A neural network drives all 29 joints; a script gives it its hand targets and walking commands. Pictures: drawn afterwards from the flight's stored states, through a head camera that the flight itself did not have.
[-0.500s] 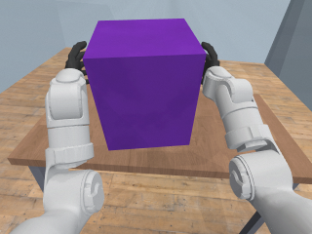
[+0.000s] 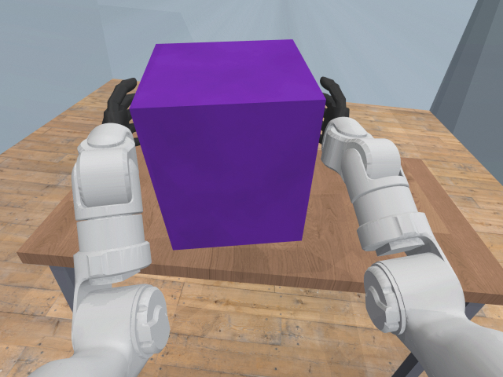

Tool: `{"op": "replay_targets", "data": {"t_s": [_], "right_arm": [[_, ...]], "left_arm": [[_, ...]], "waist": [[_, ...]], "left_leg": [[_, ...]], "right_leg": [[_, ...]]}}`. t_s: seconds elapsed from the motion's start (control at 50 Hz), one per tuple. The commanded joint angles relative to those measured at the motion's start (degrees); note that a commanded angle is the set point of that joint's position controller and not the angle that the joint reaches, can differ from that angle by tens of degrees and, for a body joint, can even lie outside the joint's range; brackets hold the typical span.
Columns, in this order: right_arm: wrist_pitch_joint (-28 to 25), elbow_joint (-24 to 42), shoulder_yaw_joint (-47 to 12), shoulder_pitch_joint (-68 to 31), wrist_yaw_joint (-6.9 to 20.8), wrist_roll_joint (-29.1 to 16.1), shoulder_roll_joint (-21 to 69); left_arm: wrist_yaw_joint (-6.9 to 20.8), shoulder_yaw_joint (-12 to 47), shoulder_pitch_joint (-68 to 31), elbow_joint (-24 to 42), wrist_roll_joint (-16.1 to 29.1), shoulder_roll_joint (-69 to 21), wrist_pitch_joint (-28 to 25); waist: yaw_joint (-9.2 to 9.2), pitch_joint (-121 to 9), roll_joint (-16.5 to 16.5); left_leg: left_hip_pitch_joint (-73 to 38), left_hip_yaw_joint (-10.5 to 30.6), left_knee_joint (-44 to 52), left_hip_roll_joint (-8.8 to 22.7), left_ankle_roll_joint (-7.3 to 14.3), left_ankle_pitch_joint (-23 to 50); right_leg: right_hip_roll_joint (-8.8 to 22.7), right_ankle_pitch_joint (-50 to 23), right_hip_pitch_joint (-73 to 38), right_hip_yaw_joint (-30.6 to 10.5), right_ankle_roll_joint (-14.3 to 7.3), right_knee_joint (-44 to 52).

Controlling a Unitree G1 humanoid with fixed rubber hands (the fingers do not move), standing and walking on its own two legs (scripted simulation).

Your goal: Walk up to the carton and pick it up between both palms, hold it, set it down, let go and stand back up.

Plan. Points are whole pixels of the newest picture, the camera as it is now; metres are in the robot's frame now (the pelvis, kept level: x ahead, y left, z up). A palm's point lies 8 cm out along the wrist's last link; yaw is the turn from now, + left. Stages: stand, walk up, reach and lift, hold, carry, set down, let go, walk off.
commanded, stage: hold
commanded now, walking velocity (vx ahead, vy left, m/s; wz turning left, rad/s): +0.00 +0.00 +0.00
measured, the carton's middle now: (231, 146) +0.40 +0.02 +0.24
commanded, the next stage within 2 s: none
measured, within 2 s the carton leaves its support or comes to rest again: neither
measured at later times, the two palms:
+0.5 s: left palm (129, 126) +0.37 +0.16 +0.28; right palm (341, 126) +0.37 -0.14 +0.29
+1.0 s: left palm (127, 129) +0.37 +0.16 +0.28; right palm (340, 126) +0.37 -0.14 +0.29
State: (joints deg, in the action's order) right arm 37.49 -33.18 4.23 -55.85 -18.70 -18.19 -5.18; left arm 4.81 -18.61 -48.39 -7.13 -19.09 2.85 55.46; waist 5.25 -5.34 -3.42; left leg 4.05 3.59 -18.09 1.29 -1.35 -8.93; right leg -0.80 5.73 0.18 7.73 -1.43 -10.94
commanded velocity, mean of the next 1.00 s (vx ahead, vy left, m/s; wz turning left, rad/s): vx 0.00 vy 0.00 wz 0.00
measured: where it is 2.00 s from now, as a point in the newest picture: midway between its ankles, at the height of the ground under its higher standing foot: outside the picture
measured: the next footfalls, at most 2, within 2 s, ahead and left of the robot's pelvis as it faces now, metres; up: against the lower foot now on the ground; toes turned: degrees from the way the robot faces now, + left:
none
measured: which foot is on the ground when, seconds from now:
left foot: down 0.00-1.00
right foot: down 0.00-1.00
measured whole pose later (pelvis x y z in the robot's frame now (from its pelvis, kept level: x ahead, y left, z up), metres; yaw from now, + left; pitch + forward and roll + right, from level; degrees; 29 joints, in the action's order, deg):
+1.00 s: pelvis +0.00 +0.00 +0.00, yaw +0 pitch -4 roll -1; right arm 37.1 -33.1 4.6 -56.9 -18.0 -17.8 -6.3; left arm 4.2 -18.5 -50.7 -8.3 -19.2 2.5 54.8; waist 5.4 -4.7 -3.5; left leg 5.0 3.2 -18.1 1.5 -1.3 -8.7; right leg -0.9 5.3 1.3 7.3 -1.5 -10.9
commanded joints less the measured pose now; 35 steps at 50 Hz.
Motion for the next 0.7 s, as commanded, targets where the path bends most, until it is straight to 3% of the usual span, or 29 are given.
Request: {"op": "replay_targets", "data": {"t_s": [0.0,0.12,0.26,0.46,0.68], "right_arm": [[-3.42,14.01,-8.39,-44.77,5.09,-3.71,17.11],[-3.34,10.51,-7.96,-44.67,5.93,-3.36,16.85],[-3.68,10.91,-8.97,-45.17,6.15,-3.91,18.12],[-3.70,14.39,-9.81,-43.98,4.66,-4.54,19.07],[-3.28,14.92,-9.56,-42.78,4.27,-4.50,17.87]], "left_arm": [[7.57,22.63,-46.15,7.24,13.88,-26.69,-4.62],[6.84,19.68,-45.71,3.34,12.85,-25.67,-4.95],[6.84,17.64,-45.82,2.45,11.72,-24.81,-5.49],[8.29,18.54,-44.17,4.16,11.48,-24.53,-4.95],[8.69,20.13,-43.54,5.87,11.93,-25.14,-4.28]], "waist": [[2.23,-19.11,8.67],[0.72,-19.06,7.91],[-0.61,-21.54,5.60],[0.47,-21.09,4.80],[1.27,-19.53,6.73]], "left_leg": [[-0.74,-3.45,1.93,-4.17,-2.11,11.45],[2.31,-3.66,2.81,-3.99,-1.50,8.13],[-0.15,-3.77,1.42,-4.53,-0.79,12.81],[-2.40,-3.36,0.61,-5.10,-0.38,16.02],[-2.08,-3.29,1.16,-4.70,-1.31,15.46]], "right_leg": [[-3.09,-4.33,-6.16,-1.20,1.94,-0.82],[-3.18,-3.12,-7.17,-0.93,2.22,-1.37],[-3.08,-6.20,-7.41,-0.96,2.68,-0.86],[-2.12,-11.26,-7.83,-1.32,3.30,-0.46],[-2.55,-8.53,-7.31,-1.11,2.67,-0.48]]}}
